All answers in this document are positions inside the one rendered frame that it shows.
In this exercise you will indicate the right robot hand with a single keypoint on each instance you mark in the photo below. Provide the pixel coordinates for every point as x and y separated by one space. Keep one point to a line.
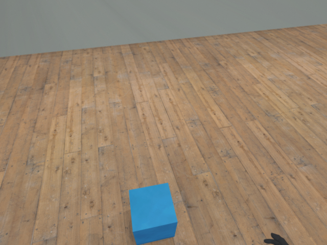
277 240

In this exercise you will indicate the carton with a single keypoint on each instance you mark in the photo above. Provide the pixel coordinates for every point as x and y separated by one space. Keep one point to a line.
152 213

